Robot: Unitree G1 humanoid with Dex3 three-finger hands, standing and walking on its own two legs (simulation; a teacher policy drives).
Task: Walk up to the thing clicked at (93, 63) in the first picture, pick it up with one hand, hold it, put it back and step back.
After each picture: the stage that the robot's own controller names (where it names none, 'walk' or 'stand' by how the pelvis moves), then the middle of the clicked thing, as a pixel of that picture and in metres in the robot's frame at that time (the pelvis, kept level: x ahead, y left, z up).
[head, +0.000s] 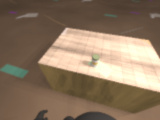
stand; (94, 60) +0.57 -0.04 -0.05
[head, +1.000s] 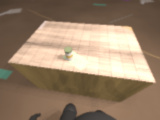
walk; (68, 54) +0.53 +0.23 -0.01
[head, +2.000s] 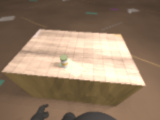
stand; (64, 61) +0.51 +0.23 -0.04
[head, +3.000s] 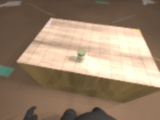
stand; (81, 56) +0.53 +0.08 -0.03
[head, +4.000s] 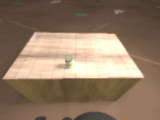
stand; (68, 62) +0.53 +0.17 -0.05
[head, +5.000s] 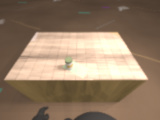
stand; (69, 63) +0.50 +0.18 -0.05
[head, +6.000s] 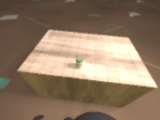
stand; (79, 62) +0.53 +0.11 -0.06
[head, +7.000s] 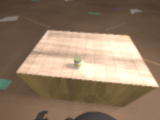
stand; (77, 62) +0.52 +0.11 -0.06
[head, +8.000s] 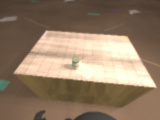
rise first; (75, 63) +0.52 +0.13 -0.06
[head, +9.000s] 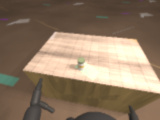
rise first; (81, 64) +0.52 +0.11 -0.05
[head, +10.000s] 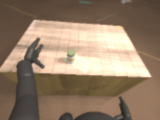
go down; (71, 56) +0.53 +0.10 -0.03
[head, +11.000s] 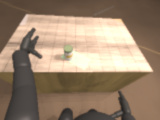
go down; (68, 53) +0.53 +0.11 +0.00
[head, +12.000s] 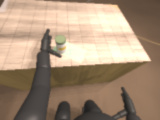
close in; (61, 44) +0.54 +0.12 +0.04
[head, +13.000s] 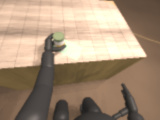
close; (59, 42) +0.54 +0.11 +0.05
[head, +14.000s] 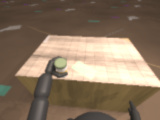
lift; (61, 68) +0.32 +0.17 +0.15
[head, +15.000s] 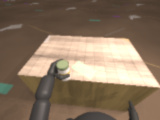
hold; (64, 70) +0.31 +0.16 +0.14
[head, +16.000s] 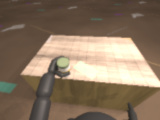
hold; (64, 68) +0.32 +0.16 +0.15
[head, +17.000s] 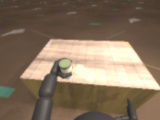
hold; (66, 69) +0.31 +0.14 +0.15
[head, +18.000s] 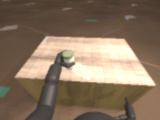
crouch; (69, 60) +0.39 +0.13 +0.15
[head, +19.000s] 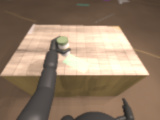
lower; (63, 46) +0.48 +0.14 +0.15
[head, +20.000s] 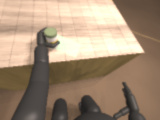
lower; (52, 39) +0.55 +0.14 +0.06
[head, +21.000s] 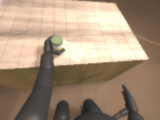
lower; (58, 46) +0.52 +0.13 +0.05
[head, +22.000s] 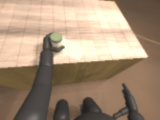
lower; (57, 43) +0.53 +0.13 +0.05
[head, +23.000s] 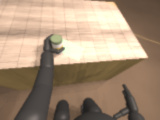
lower; (57, 45) +0.52 +0.13 +0.05
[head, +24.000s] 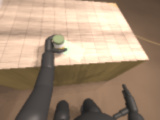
open; (59, 45) +0.52 +0.12 +0.05
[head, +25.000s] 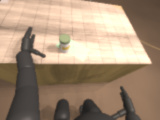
rise; (64, 44) +0.52 +0.11 +0.05
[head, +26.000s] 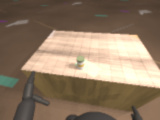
sink last; (80, 63) +0.50 +0.11 -0.01
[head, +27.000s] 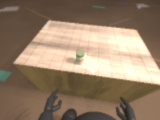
stand; (79, 57) +0.51 +0.10 +0.00
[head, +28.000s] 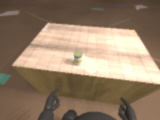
stand; (78, 58) +0.51 +0.11 +0.01
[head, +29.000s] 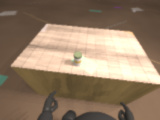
stand; (77, 59) +0.51 +0.10 +0.01
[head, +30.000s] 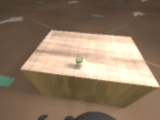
stand; (79, 63) +0.53 +0.10 -0.05
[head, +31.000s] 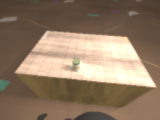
stand; (76, 65) +0.50 +0.12 -0.06
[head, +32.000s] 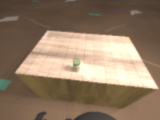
stand; (76, 65) +0.49 +0.12 -0.06
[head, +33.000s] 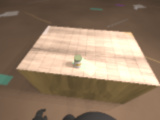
walk; (77, 61) +0.51 +0.12 -0.05
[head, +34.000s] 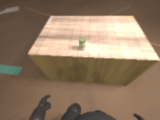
walk; (82, 44) +0.68 +0.10 -0.04
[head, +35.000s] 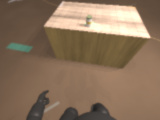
walk; (88, 21) +1.04 +0.05 -0.02
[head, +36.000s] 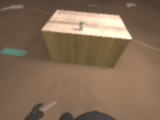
stand; (81, 26) +1.14 +0.13 -0.03
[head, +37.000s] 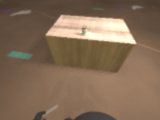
stand; (84, 30) +1.11 +0.12 -0.05
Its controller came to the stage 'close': yes
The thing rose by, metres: 0.21
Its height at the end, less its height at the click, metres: +0.00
